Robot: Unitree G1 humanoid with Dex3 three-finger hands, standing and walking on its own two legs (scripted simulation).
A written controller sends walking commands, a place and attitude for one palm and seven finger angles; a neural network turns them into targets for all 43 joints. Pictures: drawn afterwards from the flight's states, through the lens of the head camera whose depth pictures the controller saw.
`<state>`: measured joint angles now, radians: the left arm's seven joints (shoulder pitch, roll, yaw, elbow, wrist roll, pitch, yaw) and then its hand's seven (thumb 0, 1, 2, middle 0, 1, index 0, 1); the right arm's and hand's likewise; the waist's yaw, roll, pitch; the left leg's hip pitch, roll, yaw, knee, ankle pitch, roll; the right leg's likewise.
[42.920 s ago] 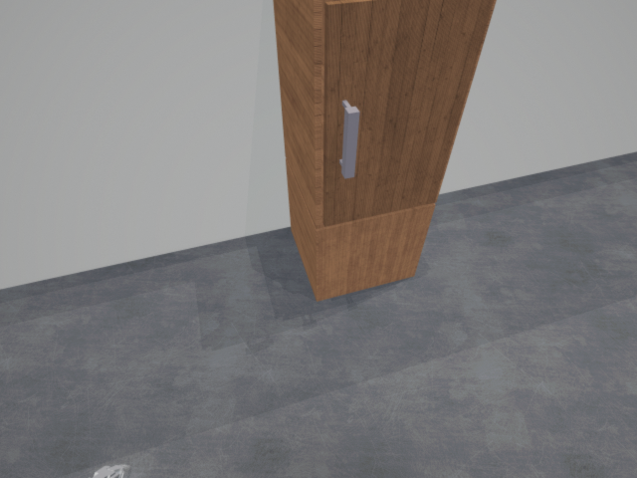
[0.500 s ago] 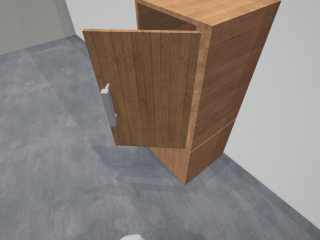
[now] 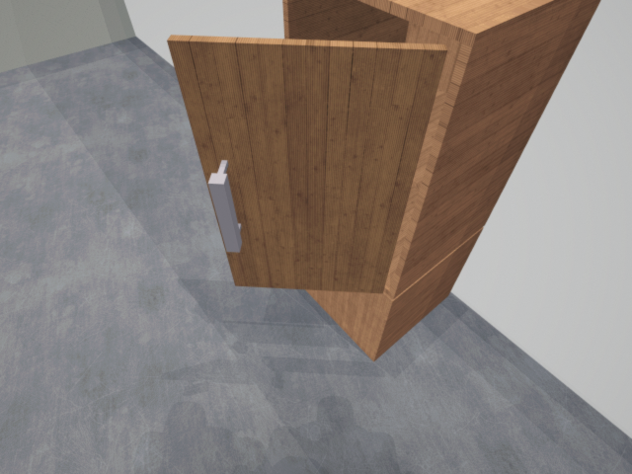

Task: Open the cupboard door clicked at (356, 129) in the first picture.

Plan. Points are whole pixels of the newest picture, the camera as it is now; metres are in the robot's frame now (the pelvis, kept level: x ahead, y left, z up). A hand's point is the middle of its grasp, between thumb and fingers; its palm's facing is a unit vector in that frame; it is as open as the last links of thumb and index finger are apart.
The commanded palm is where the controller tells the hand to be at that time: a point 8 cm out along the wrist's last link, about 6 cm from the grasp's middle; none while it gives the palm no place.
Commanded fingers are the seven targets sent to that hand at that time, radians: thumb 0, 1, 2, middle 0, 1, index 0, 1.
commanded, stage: come to a stop and stand still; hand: left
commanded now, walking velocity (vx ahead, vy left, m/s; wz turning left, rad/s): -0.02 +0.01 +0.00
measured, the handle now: (229, 207) +0.55 +0.20 -0.03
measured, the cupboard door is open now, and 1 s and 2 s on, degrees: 47 47 47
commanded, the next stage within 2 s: look again from close up in 1.10 s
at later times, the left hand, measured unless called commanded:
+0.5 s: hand out of the picture +0.03 +0.20 -0.15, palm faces +0.00 -0.97 -0.24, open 7.4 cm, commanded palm none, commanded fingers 0.00 0.90 0.90 -0.20 -0.30 -0.20 -0.30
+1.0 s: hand out of the picture +0.03 +0.18 -0.16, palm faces +0.00 -0.98 -0.20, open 7.3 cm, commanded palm none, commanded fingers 0.00 0.90 0.90 -0.20 -0.30 -0.20 -0.30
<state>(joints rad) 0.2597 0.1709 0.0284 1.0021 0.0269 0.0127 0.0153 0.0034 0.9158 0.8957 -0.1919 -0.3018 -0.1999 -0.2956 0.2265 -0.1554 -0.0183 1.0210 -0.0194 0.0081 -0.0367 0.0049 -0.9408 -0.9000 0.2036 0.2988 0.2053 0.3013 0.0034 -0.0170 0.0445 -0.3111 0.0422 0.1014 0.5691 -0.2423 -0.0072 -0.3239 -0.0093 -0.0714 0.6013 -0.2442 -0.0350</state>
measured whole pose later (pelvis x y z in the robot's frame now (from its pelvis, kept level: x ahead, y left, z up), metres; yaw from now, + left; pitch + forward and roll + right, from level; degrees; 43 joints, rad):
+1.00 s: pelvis +0.02 +0.01 +0.01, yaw +0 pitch -1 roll +0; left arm 0.28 0.15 -0.02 1.11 0.01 -0.02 0.04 0.01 0.92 0.90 -0.20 -0.30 -0.20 -0.30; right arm 0.26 -0.16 0.03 1.13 -0.01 -0.02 -0.03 0.01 -0.92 -0.90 0.20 0.30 0.20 0.30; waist 0.00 0.01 0.03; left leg -0.10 -0.02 0.08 0.41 -0.29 0.03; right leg -0.21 0.00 -0.06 0.45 -0.23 -0.03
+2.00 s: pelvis +0.02 +0.02 +0.00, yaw +2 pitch +3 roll +1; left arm 0.38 0.17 0.07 0.24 -0.15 -0.14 0.04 0.02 0.88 0.87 -0.20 -0.34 -0.21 -0.33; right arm 0.32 -0.23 -0.01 0.83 0.01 -0.25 -0.04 0.02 -0.92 -0.90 0.20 0.30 0.20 0.30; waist -0.03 0.02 -0.04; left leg -0.28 -0.05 0.05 0.59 -0.36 0.04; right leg -0.38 -0.04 -0.09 0.63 -0.31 -0.02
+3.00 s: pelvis -0.02 +0.03 -0.07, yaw +2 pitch +15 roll -3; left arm 0.15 0.33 0.34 0.25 -0.35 -0.39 -0.45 0.00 -0.28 0.39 -0.28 -1.06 -0.29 -1.05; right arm 0.25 -0.29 0.02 0.53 0.03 -0.24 -0.05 0.01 -0.91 -0.90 0.20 0.30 0.20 0.30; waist -0.01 0.01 -0.11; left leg -0.83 0.00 0.02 1.11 -0.55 0.06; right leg -0.87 -0.02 -0.12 1.03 -0.42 -0.02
